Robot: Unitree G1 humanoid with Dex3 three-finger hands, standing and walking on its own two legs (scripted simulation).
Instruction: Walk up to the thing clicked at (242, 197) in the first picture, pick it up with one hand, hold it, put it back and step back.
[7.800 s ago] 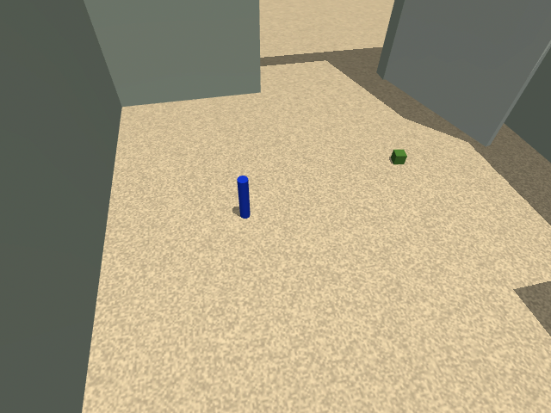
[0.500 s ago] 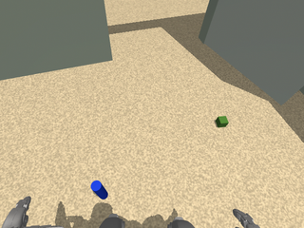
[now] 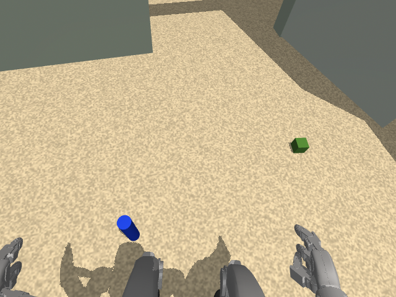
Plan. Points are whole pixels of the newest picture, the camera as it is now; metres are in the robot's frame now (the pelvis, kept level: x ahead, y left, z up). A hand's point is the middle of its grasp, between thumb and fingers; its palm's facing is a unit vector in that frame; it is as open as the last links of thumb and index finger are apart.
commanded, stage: go down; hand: left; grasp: from the side
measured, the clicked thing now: (129, 229) +0.35 +0.23 -0.54
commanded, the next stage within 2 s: none
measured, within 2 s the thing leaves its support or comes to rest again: neither
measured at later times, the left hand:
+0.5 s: hand (32, 246) +0.23 +0.38 -0.18, palm faces +0.20 -0.96 -0.22, open 17.6 cm
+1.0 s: hand (33, 237) +0.26 +0.40 -0.21, palm faces +0.20 -0.96 -0.17, open 17.7 cm
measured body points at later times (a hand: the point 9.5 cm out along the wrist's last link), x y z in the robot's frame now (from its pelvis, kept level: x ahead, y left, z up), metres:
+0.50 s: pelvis -0.04 -0.01 -0.13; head +0.14 +0.03 +0.28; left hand +0.22 +0.43 -0.16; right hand +0.14 -0.27 -0.23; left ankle +0.03 +0.13 -0.62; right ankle +0.02 -0.15 -0.62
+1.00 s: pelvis -0.05 -0.01 -0.19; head +0.15 +0.03 +0.22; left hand +0.24 +0.45 -0.20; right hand +0.13 -0.28 -0.30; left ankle +0.03 +0.13 -0.62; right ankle +0.02 -0.15 -0.62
